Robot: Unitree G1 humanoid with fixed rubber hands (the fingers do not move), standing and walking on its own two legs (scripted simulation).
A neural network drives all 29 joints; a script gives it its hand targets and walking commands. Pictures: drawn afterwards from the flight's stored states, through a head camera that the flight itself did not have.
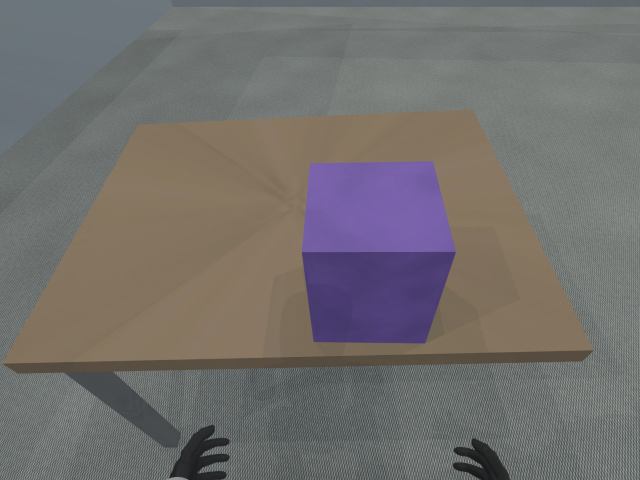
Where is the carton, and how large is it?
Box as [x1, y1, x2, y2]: [302, 161, 455, 342]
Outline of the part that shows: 432,161 310,163 302,244 302,257 314,341 425,342 455,252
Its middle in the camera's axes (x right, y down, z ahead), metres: +0.08 +0.02 +0.61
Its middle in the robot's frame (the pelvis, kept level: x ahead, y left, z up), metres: +0.45 -0.04 +0.00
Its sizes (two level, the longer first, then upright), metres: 0.183 0.175 0.233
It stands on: a table, 0.66 m high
